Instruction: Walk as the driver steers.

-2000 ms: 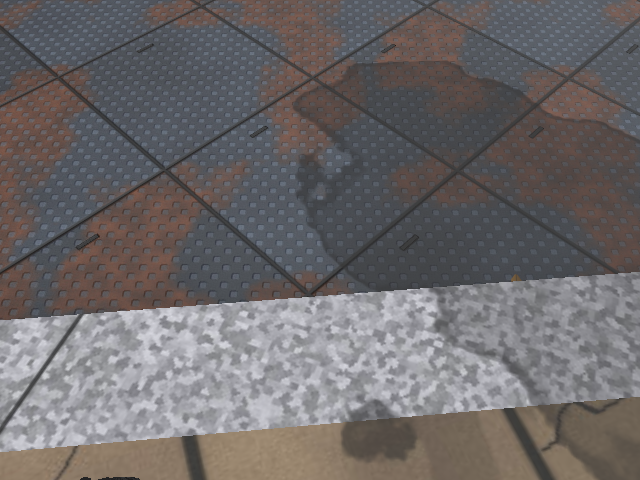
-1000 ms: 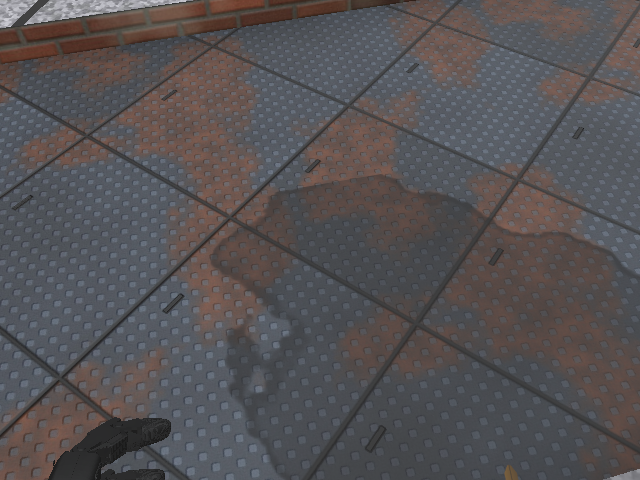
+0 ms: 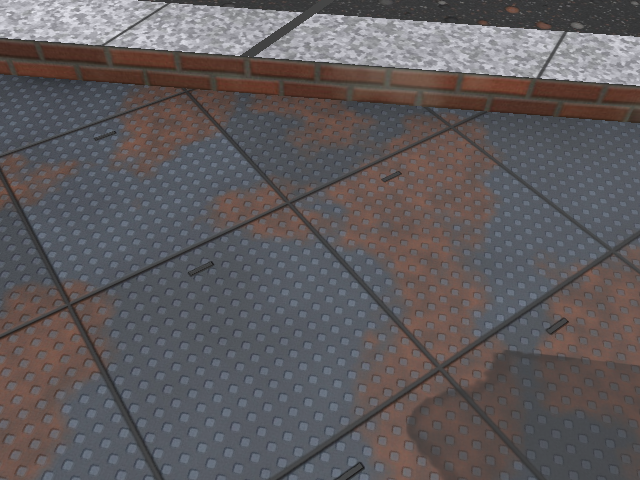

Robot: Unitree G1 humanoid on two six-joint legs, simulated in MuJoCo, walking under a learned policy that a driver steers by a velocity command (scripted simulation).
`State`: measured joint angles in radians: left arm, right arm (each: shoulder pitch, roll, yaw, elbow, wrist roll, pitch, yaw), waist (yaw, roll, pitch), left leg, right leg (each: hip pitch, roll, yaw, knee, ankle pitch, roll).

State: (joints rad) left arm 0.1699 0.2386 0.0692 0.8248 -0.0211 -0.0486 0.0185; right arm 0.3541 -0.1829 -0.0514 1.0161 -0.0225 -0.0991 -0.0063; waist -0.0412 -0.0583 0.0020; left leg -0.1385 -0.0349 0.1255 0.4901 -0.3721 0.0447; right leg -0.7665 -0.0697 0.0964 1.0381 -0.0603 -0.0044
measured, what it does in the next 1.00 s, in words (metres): walks ahead, turning right: right foot, then left foot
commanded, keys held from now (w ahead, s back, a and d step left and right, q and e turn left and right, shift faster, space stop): w+e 0.50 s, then w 0.50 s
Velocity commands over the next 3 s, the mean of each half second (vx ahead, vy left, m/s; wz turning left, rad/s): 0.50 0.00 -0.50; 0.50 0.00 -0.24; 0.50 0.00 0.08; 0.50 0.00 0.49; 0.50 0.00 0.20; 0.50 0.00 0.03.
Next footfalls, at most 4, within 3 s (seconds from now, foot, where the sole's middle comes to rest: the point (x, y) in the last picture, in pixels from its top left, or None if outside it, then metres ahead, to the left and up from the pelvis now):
0.22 right None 0.29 -0.12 -0.77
0.70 left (316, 427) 0.62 -0.01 -0.77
1.22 right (456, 357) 0.78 -0.35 -0.77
1.76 left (378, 244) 1.13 -0.20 -0.77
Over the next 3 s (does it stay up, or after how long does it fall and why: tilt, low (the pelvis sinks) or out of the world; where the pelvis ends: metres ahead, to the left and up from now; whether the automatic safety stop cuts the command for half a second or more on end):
stays up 1.61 -0.28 0.01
